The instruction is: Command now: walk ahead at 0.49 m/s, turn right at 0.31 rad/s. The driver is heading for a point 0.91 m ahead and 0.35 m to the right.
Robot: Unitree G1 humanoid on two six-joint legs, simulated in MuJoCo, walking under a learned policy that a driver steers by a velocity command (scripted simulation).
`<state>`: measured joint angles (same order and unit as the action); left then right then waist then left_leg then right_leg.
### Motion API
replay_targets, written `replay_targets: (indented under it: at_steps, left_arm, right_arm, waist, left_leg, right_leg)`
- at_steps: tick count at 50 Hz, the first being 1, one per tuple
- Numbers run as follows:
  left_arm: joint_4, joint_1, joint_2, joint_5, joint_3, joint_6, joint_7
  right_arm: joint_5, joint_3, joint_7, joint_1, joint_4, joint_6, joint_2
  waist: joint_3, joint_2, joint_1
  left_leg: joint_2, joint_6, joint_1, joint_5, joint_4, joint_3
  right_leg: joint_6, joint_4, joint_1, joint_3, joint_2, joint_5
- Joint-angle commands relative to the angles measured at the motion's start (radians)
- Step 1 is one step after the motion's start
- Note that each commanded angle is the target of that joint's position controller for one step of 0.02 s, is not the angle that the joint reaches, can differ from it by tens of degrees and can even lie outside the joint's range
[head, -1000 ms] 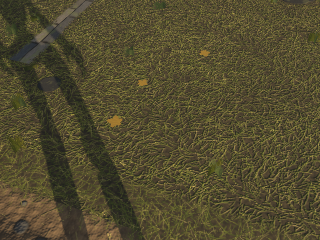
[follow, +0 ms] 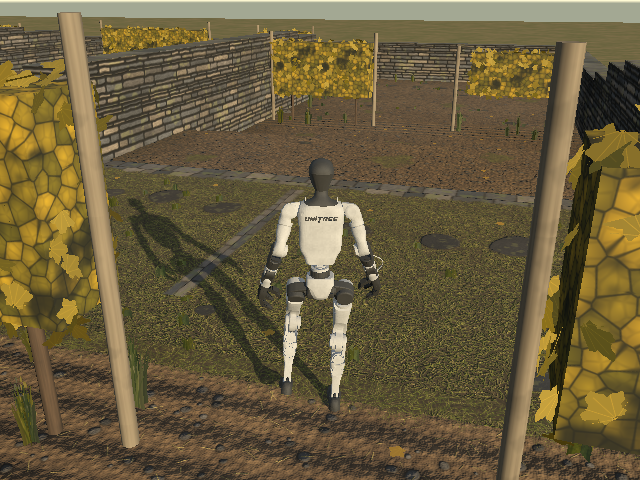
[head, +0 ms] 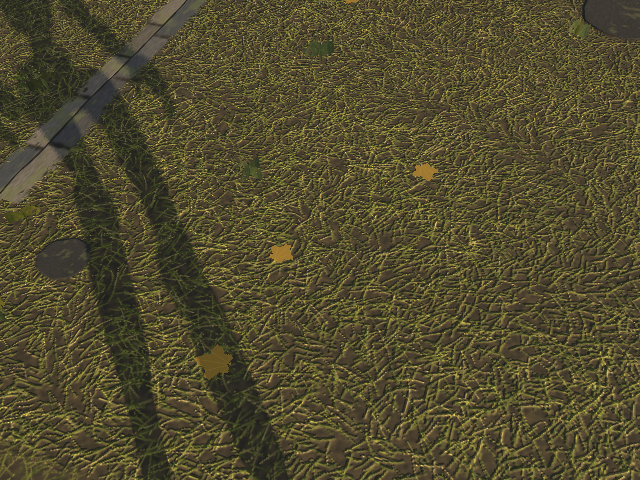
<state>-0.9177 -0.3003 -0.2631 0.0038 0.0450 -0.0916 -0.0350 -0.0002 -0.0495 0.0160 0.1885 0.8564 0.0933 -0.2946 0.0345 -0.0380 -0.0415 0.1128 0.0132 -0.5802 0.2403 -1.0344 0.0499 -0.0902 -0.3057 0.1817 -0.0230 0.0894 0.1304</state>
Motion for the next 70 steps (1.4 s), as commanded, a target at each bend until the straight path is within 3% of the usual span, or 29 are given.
replay_targets:
  at_steps: [1, 8, 11, 13, 14, 15, 16, 17, 19, 21, 30, 35, 37, 39, 40, 41, 42, 43, 45, 47, 49, 57, 61, 63, 64, 65, 66, 68, 70]
  left_arm:
    - [0.068, 0.04, -0.158, 0.006, 0.035, -0.016, 0.023]
    - [0.039, -0.094, -0.176, 0.027, 0.043, 0.013, 0.046]
    - [0.045, -0.092, -0.19, 0.025, 0.054, 0.028, 0.055]
    - [0.06, -0.076, -0.165, 0.018, 0.048, 0.035, 0.055]
    - [0.089, -0.061, -0.109, 0.003, 0.028, 0.033, 0.049]
    - [0.119, -0.178, -0.012, 0.015, 0.0, 0.019, 0.045]
    - [0.12, -0.187, -0.081, 0.037, 0.01, 0.013, 0.046]
    - [0.127, -0.108, -0.166, 0.048, 0.034, 0.016, 0.048]
    - [0.145, -0.028, -0.154, 0.03, 0.042, 0.028, 0.051]
    - [0.157, -0.029, -0.111, 0.029, 0.044, 0.046, 0.042]
    - [0.267, 0.172, -0.056, 0.02, 0.025, 0.054, 0.003]
    - [0.339, 0.293, -0.07, 0.02, 0.025, 0.058, -0.023]
    - [0.349, 0.263, -0.099, 0.017, 0.04, 0.063, -0.026]
    - [0.299, 0.042, -0.169, 0.02, 0.084, 0.069, -0.018]
    - [0.25, -0.139, -0.245, 0.023, 0.121, 0.079, 0.002]
    - [0.255, -0.11, -0.371, 0.033, 0.136, 0.074, 0.013]
    - [0.293, -0.144, -0.298, 0.022, 0.111, 0.056, 0.007]
    - [0.279, -0.11, -0.237, 0.012, 0.092, 0.039, 0.002]
    - [0.294, 0.023, -0.175, 0.014, 0.071, 0.029, 0.004]
    - [0.318, 0.083, -0.15, -0.003, 0.06, 0.027, 0.011]
    - [0.311, 0.07, -0.166, 0.005, 0.064, 0.022, 0.022]
    - [0.251, -0.056, -0.2, 0.02, 0.076, 0.039, 0.053]
    - [0.243, -0.066, -0.188, 0.019, 0.077, 0.069, 0.069]
    - [0.266, -0.014, -0.155, 0.018, 0.067, 0.073, 0.073]
    - [0.295, -0.013, -0.102, 0.001, 0.047, 0.069, 0.072]
    - [0.27, -0.228, -0.035, -0.003, 0.028, 0.066, 0.069]
    - [0.25, -0.307, -0.143, 0.015, 0.038, 0.067, 0.063]
    - [0.262, -0.086, -0.208, 0.021, 0.058, 0.096, 0.074]
    - [0.278, -0.034, -0.167, 0.009, 0.053, 0.122, 0.078]
  right_arm:
    - [0.012, -0.012, 0.006, -0.02, -0.072, 0.002, -0.054]
    - [-0.012, 0.001, -0.024, -0.254, -0.149, 0.026, -0.053]
    - [-0.014, -0.013, -0.032, -0.236, -0.156, 0.038, -0.1]
    - [-0.011, -0.037, -0.025, -0.079, -0.119, 0.046, -0.146]
    - [0.006, -0.054, -0.017, 0.08, -0.1, 0.049, -0.197]
    - [0.015, -0.079, -0.014, 0.185, -0.077, 0.033, -0.285]
    - [0.006, -0.06, -0.021, 0.183, -0.076, 0.026, -0.205]
    - [0.003, -0.038, -0.021, 0.119, -0.095, 0.025, -0.124]
    - [0.006, -0.022, -0.023, 0.017, -0.097, 0.02, -0.071]
    - [0.015, -0.021, -0.023, -0.015, -0.087, 0.023, -0.063]
    - [0.003, -0.052, -0.009, 0.025, -0.041, 0.019, -0.145]
    - [-0.021, -0.067, -0.006, 0.092, -0.012, -0.011, -0.186]
    - [-0.028, -0.075, -0.002, 0.085, -0.016, -0.025, -0.214]
    - [-0.035, -0.076, 0.004, 0.066, -0.025, -0.041, -0.223]
    - [-0.015, -0.061, 0.008, 0.081, -0.039, -0.037, -0.187]
    - [0.031, -0.011, -0.008, 0.177, -0.101, -0.012, -0.031]
    - [-0.007, -0.015, -0.022, 0.086, -0.114, 0.03, -0.096]
    - [-0.048, -0.03, -0.029, -0.024, -0.146, 0.05, -0.154]
    - [-0.011, -0.029, -0.016, -0.023, -0.133, 0.058, -0.144]
    - [0.004, -0.039, -0.017, 0.015, -0.128, 0.035, -0.149]
    - [0.015, -0.034, -0.016, 0.009, -0.136, 0.016, -0.118]
    - [0.002, -0.01, -0.034, -0.253, -0.224, 0.022, -0.068]
    - [0.009, -0.032, -0.044, -0.225, -0.232, 0.033, -0.113]
    - [0.025, -0.044, -0.037, -0.102, -0.203, 0.042, -0.132]
    - [0.048, -0.053, -0.032, 0.001, -0.203, 0.046, -0.186]
    - [0.059, -0.053, -0.031, 0.051, -0.194, 0.029, -0.21]
    - [0.013, -0.057, -0.041, 0.08, -0.178, 0.01, -0.191]
    - [0.014, -0.021, -0.036, -0.034, -0.211, -0.015, -0.082]
    - [0.024, -0.002, -0.037, -0.106, -0.201, -0.027, -0.053]
  waist:
    - [0.023, 0.075, 0.038]
    - [0.022, 0.096, -0.035]
    - [0.003, 0.122, -0.003]
    - [-0.079, 0.124, 0.079]
    - [-0.225, 0.061, 0.15]
    - [-0.38, -0.214, 0.117]
    - [-0.379, -0.254, 0.116]
    - [-0.232, -0.137, 0.125]
    - [-0.083, -0.052, 0.087]
    - [-0.038, -0.086, 0.052]
    - [0.02, -0.014, 0.089]
    - [0.054, -0.013, 0.112]
    - [0.014, -0.042, 0.073]
    - [-0.114, -0.037, -0.06]
    - [-0.207, 0.039, -0.135]
    - [-0.279, 0.327, -0.004]
    - [-0.426, 0.214, -0.076]
    - [-0.272, 0.145, -0.091]
    - [-0.124, 0.049, 0.001]
    - [-0.094, 0.078, 0.056]
    - [-0.077, 0.067, 0.064]
    - [-0.005, 0.115, -0.028]
    - [-0.049, 0.156, -0.003]
    - [-0.117, 0.158, 0.065]
    - [-0.259, 0.07, 0.099]
    - [-0.403, -0.204, 0.023]
    - [-0.478, -0.225, 0.025]
    - [-0.246, -0.043, 0.068]
    - [-0.133, -0.046, 0.024]
  left_leg:
    - [0.02, -0.041, -0.057, -0.149, 0.177, 0.019]
    - [-0.069, -0.056, 0.064, -0.35, 0.525, 0.015]
    - [-0.075, -0.032, 0.13, -0.251, 0.581, 0.033]
    - [-0.079, 0.014, 0.356, -0.181, 0.625, 0.01]
    - [0.053, 0.076, 0.615, -0.14, 0.587, 0.124]
    - [0.292, 0.218, 0.983, 0.006, 0.637, 0.515]
    - [0.332, 0.242, 0.974, 0.178, 0.721, 0.702]
    - [0.287, 0.194, 0.846, 0.192, 0.74, 0.55]
    - [0.198, 0.153, 0.615, -0.006, 0.787, 0.307]
    - [0.154, 0.143, 0.496, -0.094, 0.846, 0.176]
    - [0.139, 0.156, 0.51, -0.309, 0.909, -0.131]
    - [0.183, 0.123, 0.645, -0.395, 0.848, -0.199]
    - [0.185, 0.103, 0.678, -0.682, 0.732, -0.234]
    - [0.144, 0.065, 0.612, -0.881, 0.413, -0.284]
    - [0.106, 0.019, 0.382, -0.65, 0.123, -0.286]
    - [-0.089, -0.045, -0.089, 0.302, -0.239, -0.223]
    - [-0.126, -0.034, -0.203, 0.376, -0.364, 0.023]
    - [-0.079, -0.009, -0.287, 0.27, -0.353, 0.033]
    - [-0.004, -0.004, -0.177, 0.125, -0.179, 0.032]
    - [0.018, -0.021, -0.055, 0.07, -0.093, 0.038]
    - [0.006, -0.052, -0.031, 0.026, -0.012, 0.016]
    - [-0.101, -0.073, 0.065, -0.354, 0.475, 0.001]
    - [-0.142, -0.029, 0.126, -0.255, 0.562, 0.023]
    - [-0.116, 0.019, 0.293, -0.381, 0.643, -0.004]
    - [0.047, 0.086, 0.549, -0.683, 0.572, 0.121]
    - [0.316, 0.281, 0.874, -1.03, 0.511, 0.439]
    - [0.371, 0.336, 0.891, -0.712, 0.56, 0.63]
    - [0.232, 0.246, 0.658, -0.461, 0.627, 0.383]
    - [0.148, 0.213, 0.427, -0.437, 0.684, 0.25]
  right_leg:
    - [-0.174, 0.205, 0.04, 0.261, -0.263, -0.061]
    - [-0.115, 0.108, -0.015, 0.264, -0.247, -0.049]
    - [-0.09, 0.018, -0.09, 0.333, -0.284, -0.061]
    - [-0.054, -0.145, -0.067, 0.323, -0.228, -0.166]
    - [-0.024, -0.401, 0.049, 0.272, -0.158, -0.082]
    - [0.048, -0.744, 0.404, 0.129, -0.005, 0.31]
    - [0.052, -0.917, 0.552, 0.172, -0.057, 0.463]
    - [0.05, -0.967, 0.597, 0.185, -0.105, 0.382]
    - [0.065, -0.911, 0.551, 0.147, -0.172, 0.242]
    - [0.072, -0.86, 0.477, 0.134, -0.212, 0.178]
    - [0.082, -0.477, 0.485, 0.06, -0.211, -0.145]
    - [0.036, -0.348, 0.486, -0.004, -0.181, -0.067]
    - [-0.002, -0.332, 0.391, -0.055, -0.127, 0.033]
    - [-0.061, -0.264, 0.076, -0.102, -0.036, 0.026]
    - [-0.11, -0.246, -0.24, 0.024, -0.083, 0.005]
    - [-0.289, -0.175, -0.572, 0.581, -0.354, 0.123]
    - [-0.347, -0.002, -0.622, 0.866, -0.436, 0.287]
    - [-0.287, 0.027, -0.529, 0.727, -0.409, 0.215]
    - [-0.221, 0.027, -0.237, 0.502, -0.324, 0.016]
    - [-0.21, 0.068, -0.079, 0.418, -0.28, -0.117]
    - [-0.218, 0.087, -0.006, 0.358, -0.259, -0.212]
    - [-0.124, 0.043, 0.061, 0.299, -0.185, -0.123]
    - [-0.072, -0.144, -0.062, 0.396, -0.197, -0.27]
    - [-0.017, -0.303, -0.07, 0.37, -0.141, -0.35]
    - [0.028, -0.535, 0.037, 0.319, -0.084, -0.173]
    - [0.102, -0.866, 0.314, 0.239, 0.067, 0.605]
    - [0.123, -1.019, 0.411, 0.253, 0.007, 0.596]
    - [0.157, -1.033, 0.467, 0.199, -0.056, 0.447]
    - [0.162, -0.892, 0.368, 0.181, -0.105, 0.397]
